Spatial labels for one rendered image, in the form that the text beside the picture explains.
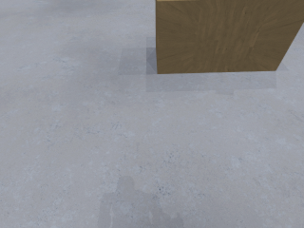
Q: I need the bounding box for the pedestal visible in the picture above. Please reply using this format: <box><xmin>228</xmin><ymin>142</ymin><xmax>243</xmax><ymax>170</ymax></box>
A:
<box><xmin>155</xmin><ymin>0</ymin><xmax>304</xmax><ymax>74</ymax></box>

